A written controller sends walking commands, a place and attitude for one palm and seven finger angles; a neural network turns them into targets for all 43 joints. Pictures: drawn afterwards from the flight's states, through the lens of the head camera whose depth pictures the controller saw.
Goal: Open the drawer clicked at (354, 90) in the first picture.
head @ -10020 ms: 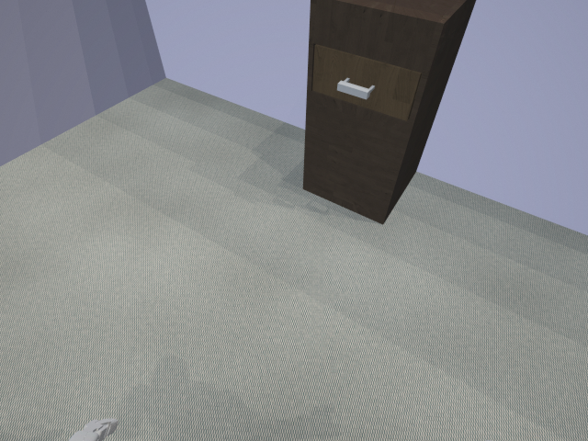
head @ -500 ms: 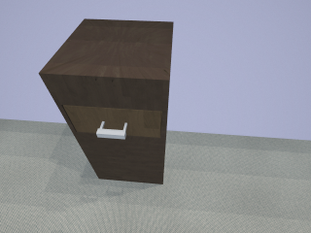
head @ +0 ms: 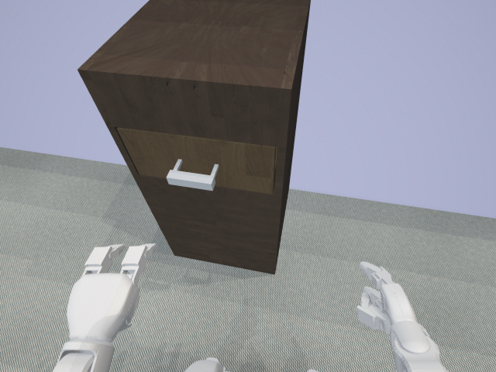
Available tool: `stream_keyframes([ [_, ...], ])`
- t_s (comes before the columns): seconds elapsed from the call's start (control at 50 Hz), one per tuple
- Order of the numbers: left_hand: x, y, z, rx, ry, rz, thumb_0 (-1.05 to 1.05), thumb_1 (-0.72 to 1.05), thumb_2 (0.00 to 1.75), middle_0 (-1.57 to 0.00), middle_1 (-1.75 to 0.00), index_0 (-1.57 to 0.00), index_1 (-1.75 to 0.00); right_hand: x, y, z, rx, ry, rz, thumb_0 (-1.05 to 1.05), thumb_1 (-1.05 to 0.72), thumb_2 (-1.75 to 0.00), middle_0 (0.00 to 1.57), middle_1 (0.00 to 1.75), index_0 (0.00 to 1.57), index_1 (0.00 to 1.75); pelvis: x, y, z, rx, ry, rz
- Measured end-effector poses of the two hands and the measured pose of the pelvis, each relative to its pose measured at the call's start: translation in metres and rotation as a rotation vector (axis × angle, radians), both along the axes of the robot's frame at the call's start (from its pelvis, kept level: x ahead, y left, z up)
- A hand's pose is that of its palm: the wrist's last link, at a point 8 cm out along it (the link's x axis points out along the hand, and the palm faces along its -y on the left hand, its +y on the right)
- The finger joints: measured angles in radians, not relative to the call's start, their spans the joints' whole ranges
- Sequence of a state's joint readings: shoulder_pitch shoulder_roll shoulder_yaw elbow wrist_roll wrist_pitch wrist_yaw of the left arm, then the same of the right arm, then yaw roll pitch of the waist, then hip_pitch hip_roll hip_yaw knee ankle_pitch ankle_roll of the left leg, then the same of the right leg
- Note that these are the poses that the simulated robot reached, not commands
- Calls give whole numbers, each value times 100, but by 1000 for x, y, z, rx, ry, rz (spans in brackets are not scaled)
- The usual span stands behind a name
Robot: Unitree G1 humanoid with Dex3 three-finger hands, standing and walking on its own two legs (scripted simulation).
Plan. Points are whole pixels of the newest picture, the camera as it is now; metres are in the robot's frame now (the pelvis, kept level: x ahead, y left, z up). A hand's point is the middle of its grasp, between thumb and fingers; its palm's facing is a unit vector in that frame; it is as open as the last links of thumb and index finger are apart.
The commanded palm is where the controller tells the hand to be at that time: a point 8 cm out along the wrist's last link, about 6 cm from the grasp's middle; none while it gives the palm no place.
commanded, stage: raise the hand with hooked fingers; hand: left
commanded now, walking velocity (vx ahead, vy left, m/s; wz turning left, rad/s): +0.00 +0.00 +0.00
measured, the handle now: (194, 173) +0.54 +0.24 -0.09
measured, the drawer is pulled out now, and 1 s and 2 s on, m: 0.00 0.00 0.00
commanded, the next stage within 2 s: move the hooked fingers above the handle in 1.32 s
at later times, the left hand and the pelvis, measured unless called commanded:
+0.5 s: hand (122, 233) +0.28 +0.25 +0.07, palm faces +0.06 -0.09 -0.99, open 12.4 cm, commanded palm +0.26 +0.25 +0.13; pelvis +0.02 +0.02 +0.03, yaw -1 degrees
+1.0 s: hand (103, 180) +0.33 +0.28 +0.13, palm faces +0.02 -0.07 -1.00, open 13.8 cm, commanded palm +0.30 +0.28 +0.18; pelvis +0.03 +0.03 +0.05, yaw +0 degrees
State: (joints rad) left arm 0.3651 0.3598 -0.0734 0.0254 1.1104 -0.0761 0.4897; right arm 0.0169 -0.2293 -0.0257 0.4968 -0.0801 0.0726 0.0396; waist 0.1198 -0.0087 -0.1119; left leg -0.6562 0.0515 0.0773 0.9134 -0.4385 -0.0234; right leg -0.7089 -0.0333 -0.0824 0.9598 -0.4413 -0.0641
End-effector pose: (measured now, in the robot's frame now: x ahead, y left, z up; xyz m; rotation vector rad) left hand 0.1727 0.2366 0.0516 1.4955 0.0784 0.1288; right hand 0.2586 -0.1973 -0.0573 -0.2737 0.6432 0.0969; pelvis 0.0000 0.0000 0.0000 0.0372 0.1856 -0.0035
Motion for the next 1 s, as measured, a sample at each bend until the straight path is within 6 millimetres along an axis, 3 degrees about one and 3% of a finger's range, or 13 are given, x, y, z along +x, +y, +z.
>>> stream_keyframes([
  [0.16,48,-2,36,-38,19,31,0,22,62,-27,-72,-27,-73,-50,12,-25,75,179,-72,1,-91,-90,20,30,20,30,8,3,17,-6,-38,-2],
  [0.26,57,-5,42,-42,78,-44,0,11,57,-28,-80,-27,-81,-82,-5,-27,36,273,-135,1,-91,-90,21,30,20,30,14,6,28,-7,-52,-15],
  [0.34,61,3,48,-32,57,-64,0,2,53,-29,-86,-28,-87,-93,-23,-27,-12,308,-181,1,-91,-90,20,30,20,30,17,10,31,-12,-55,-14],
  [0.5,87,16,68,-22,-23,-47,0,-17,45,-30,-98,-30,-99,-77,-34,-15,-43,264,-227,1,-91,-90,20,30,20,30,20,21,35,-19,-68,-11],
  [0.76,116,25,105,-8,-5,-58,0,-43,33,-32,-115,-31,-116,-31,15,12,40,155,-142,1,-91,-90,20,30,20,30,25,30,47,-26,-125,-6],
  [0.88,126,35,122,3,3,-73,0,-48,31,-32,-118,-32,-119,-32,27,11,48,181,-113,1,-91,-90,20,30,20,30,25,32,50,-30,-138,6],
  [1.0,138,42,134,3,16,-89,0,-49,31,-32,-119,-32,-120,-45,23,6,39,231,-131,1,-91,-90,20,30,20,30,25,35,52,-32,-138,9],
])
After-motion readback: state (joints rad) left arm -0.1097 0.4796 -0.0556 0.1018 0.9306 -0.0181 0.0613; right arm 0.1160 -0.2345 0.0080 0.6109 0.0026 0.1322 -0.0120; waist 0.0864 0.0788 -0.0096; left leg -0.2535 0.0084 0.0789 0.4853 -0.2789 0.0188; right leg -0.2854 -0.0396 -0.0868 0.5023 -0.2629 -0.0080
